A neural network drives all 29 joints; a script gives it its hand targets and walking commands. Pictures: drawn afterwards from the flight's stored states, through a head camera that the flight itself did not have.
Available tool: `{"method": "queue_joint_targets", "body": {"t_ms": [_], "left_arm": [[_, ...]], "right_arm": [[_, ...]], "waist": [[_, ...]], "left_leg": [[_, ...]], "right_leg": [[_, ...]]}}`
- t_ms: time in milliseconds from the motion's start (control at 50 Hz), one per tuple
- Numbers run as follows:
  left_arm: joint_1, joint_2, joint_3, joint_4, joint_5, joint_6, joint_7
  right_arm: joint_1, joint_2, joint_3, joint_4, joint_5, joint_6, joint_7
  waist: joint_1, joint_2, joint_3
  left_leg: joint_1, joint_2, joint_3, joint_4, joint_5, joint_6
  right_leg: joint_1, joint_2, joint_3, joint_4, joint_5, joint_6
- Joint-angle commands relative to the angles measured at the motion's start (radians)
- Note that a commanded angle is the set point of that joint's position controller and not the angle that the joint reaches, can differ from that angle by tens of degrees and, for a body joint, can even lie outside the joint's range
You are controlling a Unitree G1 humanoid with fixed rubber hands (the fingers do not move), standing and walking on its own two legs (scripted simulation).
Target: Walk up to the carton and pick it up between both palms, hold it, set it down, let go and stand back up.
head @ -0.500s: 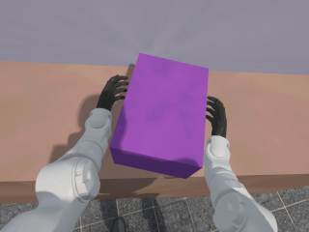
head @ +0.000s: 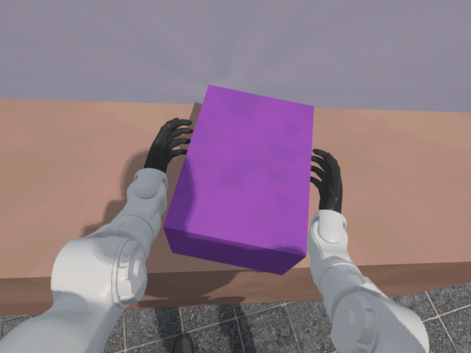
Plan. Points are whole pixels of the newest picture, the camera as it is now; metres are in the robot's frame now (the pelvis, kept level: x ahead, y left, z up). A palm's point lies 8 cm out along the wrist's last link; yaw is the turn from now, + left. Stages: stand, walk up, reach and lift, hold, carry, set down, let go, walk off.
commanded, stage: reach and lift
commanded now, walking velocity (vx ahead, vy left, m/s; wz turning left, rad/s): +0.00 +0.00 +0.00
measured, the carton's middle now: (244, 177) +0.44 +0.00 -0.03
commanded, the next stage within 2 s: none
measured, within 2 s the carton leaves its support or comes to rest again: leaves its support in 0.42 s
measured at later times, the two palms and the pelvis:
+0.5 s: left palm (156, 169) +0.42 +0.15 +0.02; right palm (331, 197) +0.39 -0.15 +0.01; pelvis +0.01 +0.00 -0.01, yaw +0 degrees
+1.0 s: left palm (135, 132) +0.41 +0.16 +0.14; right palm (368, 160) +0.38 -0.14 +0.14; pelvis -0.01 +0.00 +0.01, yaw +1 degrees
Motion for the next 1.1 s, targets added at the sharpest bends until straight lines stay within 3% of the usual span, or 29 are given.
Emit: {"method": "queue_joint_targets", "body": {"t_ms": [0,140,280,460,580,700,800,920,1000,1080], "left_arm": [[-0.484,-0.665,-0.205,-0.043,0.064,-0.039,-0.131],[-0.515,-0.685,-0.283,-0.076,-0.018,-0.045,-0.118],[-0.507,-0.767,-0.355,-0.167,-0.101,-0.040,-0.099],[-0.546,-0.887,-0.501,-0.466,-0.193,0.019,-0.073],[-0.609,-0.906,-0.566,-0.687,-0.235,0.129,-0.071],[-0.666,-0.873,-0.533,-0.753,-0.243,0.291,-0.081],[-0.619,-0.839,-0.371,-0.632,-0.161,0.404,-0.104],[-0.555,-0.864,-0.232,-0.554,-0.028,0.445,-0.116],[-0.577,-0.901,-0.259,-0.635,-0.032,0.441,-0.100],[-0.595,-0.930,-0.328,-0.735,-0.069,0.449,-0.074]], "right_arm": [[-0.652,0.555,0.383,-0.016,-0.126,-0.064,0.188],[-0.692,0.585,0.473,-0.030,-0.044,-0.029,0.180],[-0.710,0.647,0.625,-0.158,0.066,0.030,0.177],[-0.728,0.740,0.843,-0.439,0.218,0.159,0.161],[-0.750,0.760,0.932,-0.606,0.316,0.311,0.136],[-0.793,0.709,0.888,-0.643,0.406,0.503,0.107],[-0.779,0.617,0.736,-0.488,0.409,0.589,0.116],[-0.827,0.536,0.573,-0.391,0.357,0.552,0.178],[-0.880,0.546,0.583,-0.435,0.338,0.504,0.209],[-0.903,0.574,0.646,-0.496,0.347,0.485,0.219]], "waist": [[0.010,0.152,-0.755],[0.011,0.151,-0.780],[0.016,0.147,-0.832],[-0.028,0.117,-0.859],[-0.058,0.090,-0.763],[-0.062,0.085,-0.575],[-0.027,0.110,-0.370],[0.011,0.154,-0.312],[0.015,0.128,-0.400],[0.014,0.086,-0.471]], "left_leg": [[0.698,-0.052,0.084,0.102,0.354,-0.069],[0.669,-0.062,0.073,0.136,0.332,-0.055],[0.678,-0.069,0.039,0.170,0.388,-0.046],[0.729,-0.076,-0.014,0.184,0.432,-0.035],[0.781,-0.087,-0.042,0.139,0.346,-0.016],[0.864,-0.086,-0.047,0.044,0.172,0.004],[0.903,-0.074,-0.015,-0.072,0.014,0.006],[0.989,-0.053,0.026,-0.128,0.032,-0.038],[1.056,-0.054,0.046,-0.121,0.140,-0.055],[1.069,-0.061,0.051,-0.121,0.176,-0.047]], "right_leg": [[0.131,0.056,-0.079,0.037,0.391,-0.048],[0.133,0.068,-0.054,0.077,0.400,-0.035],[0.173,0.074,-0.032,0.121,0.490,-0.010],[0.221,0.075,0.002,0.137,0.537,0.020],[0.214,0.062,0.015,0.084,0.381,0.020],[0.163,0.026,0.005,-0.019,0.077,-0.008],[0.158,-0.002,-0.005,-0.082,-0.094,-0.033],[0.247,0.019,-0.035,-0.115,-0.019,-0.044],[0.295,0.039,-0.046,-0.137,0.066,-0.029],[0.323,0.046,-0.042,-0.152,0.097,-0.018]]}}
